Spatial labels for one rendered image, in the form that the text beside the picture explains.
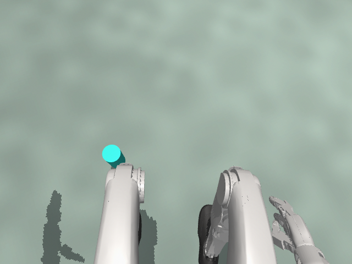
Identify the right robot arm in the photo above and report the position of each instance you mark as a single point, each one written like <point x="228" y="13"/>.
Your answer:
<point x="308" y="254"/>

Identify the right robot foot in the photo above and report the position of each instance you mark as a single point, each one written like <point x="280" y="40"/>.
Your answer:
<point x="203" y="229"/>

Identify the can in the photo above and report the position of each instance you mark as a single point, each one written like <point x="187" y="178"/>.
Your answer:
<point x="113" y="155"/>

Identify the right robot hand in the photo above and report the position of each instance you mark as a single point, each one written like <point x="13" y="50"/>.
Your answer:
<point x="297" y="233"/>

